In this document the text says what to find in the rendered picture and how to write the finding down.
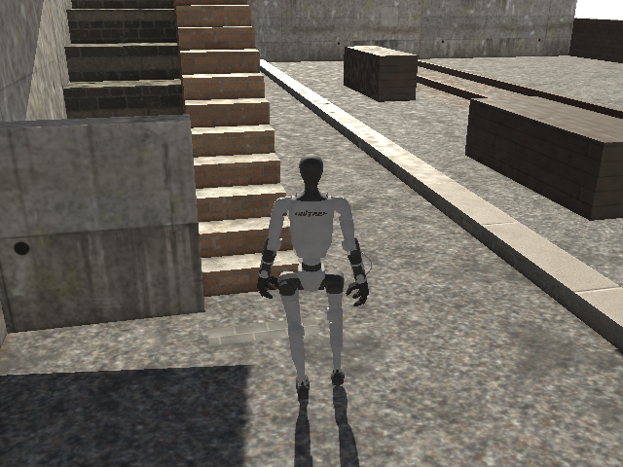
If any robot right forearm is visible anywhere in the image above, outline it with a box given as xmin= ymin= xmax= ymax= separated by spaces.
xmin=348 ymin=237 xmax=367 ymax=284

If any robot left forearm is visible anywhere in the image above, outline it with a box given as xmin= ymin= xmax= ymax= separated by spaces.
xmin=258 ymin=237 xmax=276 ymax=278

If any right robot upper arm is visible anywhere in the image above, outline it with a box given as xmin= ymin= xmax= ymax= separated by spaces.
xmin=332 ymin=197 xmax=357 ymax=252

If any robot left hand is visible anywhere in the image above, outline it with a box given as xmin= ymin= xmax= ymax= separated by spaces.
xmin=257 ymin=276 xmax=278 ymax=299

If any left robot shin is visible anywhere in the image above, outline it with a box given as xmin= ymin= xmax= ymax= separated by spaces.
xmin=288 ymin=324 xmax=307 ymax=386

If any robot right thigh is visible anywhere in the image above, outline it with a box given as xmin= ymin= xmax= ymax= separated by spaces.
xmin=324 ymin=269 xmax=345 ymax=324

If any robot right hand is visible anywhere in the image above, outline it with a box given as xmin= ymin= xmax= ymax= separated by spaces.
xmin=346 ymin=280 xmax=369 ymax=306

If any left robot upper arm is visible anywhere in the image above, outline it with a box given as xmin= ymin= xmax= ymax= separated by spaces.
xmin=267 ymin=197 xmax=291 ymax=251

